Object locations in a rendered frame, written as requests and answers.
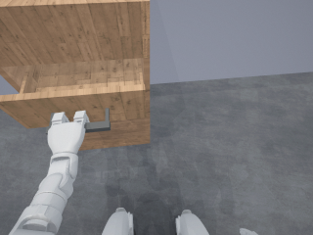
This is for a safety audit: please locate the right robot thigh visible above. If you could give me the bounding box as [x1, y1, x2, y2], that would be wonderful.
[175, 213, 209, 235]

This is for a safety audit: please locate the left robot shin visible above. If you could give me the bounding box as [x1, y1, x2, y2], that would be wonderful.
[115, 208, 126, 212]

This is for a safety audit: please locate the left robot hand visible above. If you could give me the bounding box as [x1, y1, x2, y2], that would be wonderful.
[47, 111, 90, 155]

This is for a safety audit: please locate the cabinet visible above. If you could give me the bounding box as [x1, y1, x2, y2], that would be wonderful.
[0, 0, 151, 151]

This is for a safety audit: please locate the drawer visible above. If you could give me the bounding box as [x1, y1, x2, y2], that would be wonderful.
[0, 58, 147, 129]

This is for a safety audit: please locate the robot left forearm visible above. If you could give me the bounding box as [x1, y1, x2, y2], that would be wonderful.
[9, 152, 78, 235]

